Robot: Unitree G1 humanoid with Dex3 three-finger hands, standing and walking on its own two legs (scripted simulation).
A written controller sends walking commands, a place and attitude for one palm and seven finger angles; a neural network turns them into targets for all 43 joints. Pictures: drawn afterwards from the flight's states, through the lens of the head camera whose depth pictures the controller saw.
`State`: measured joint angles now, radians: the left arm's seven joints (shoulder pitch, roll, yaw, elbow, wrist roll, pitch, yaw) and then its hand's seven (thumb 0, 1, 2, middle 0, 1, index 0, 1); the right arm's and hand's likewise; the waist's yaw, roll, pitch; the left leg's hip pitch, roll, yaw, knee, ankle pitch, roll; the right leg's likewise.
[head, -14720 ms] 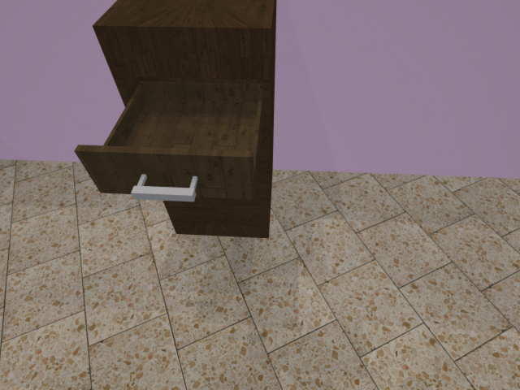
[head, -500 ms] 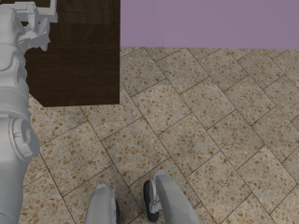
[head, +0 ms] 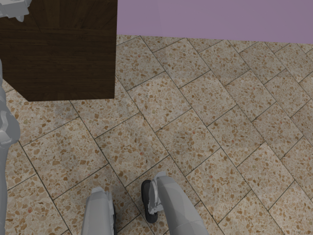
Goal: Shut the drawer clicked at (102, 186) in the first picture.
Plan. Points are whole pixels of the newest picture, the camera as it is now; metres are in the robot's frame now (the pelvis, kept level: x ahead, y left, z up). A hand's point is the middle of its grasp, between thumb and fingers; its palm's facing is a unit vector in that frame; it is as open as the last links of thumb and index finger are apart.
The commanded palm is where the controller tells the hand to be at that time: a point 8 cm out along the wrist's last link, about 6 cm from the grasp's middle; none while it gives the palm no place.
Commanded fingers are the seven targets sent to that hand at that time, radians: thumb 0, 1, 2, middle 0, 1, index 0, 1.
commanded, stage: pull the fist back off the drawer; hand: left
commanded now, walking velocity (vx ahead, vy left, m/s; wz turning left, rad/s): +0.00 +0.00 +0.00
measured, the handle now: out of the picture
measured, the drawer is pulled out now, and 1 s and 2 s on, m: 0.00 0.00 0.00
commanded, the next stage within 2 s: draw the hand back to the body in 0.70 s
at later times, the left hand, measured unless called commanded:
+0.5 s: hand (25, 1) +0.60 +0.17 +0.08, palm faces -0.04 -1.00 -0.03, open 3.3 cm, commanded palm +0.59 +0.19 +0.08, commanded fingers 0.00 0.90 0.90 -1.40 -1.60 -1.40 -1.60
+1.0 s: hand (4, 11) +0.55 +0.20 +0.10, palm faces -0.02 -1.00 -0.09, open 3.2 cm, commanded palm +0.51 +0.23 +0.12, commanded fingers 0.00 0.90 0.90 -1.40 -1.60 -1.40 -1.60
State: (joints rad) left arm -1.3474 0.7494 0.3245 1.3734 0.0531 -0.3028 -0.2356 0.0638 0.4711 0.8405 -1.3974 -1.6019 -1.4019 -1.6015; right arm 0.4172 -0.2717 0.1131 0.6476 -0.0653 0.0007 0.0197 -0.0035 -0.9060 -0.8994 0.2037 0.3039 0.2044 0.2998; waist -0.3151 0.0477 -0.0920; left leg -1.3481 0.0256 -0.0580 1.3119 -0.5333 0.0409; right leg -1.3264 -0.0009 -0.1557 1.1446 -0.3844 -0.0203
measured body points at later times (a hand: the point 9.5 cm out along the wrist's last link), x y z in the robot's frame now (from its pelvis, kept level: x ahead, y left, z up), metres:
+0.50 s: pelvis +0.00 +0.00 +0.00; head +0.20 +0.04 +0.40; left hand +0.59 +0.23 +0.09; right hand -0.05 -0.24 -0.08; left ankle +0.02 +0.09 -0.61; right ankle +0.07 -0.12 -0.61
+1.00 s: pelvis +0.05 +0.00 +0.05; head +0.21 +0.01 +0.47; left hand +0.55 +0.25 +0.11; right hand +0.05 -0.25 -0.06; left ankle +0.02 +0.09 -0.61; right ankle +0.07 -0.12 -0.61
